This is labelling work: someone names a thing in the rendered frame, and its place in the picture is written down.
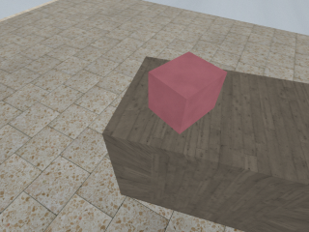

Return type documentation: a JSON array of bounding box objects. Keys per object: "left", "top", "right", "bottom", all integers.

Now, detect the carton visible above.
[{"left": 148, "top": 51, "right": 227, "bottom": 134}]

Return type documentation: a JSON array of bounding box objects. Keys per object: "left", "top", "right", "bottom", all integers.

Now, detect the pedestal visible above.
[{"left": 102, "top": 56, "right": 309, "bottom": 232}]

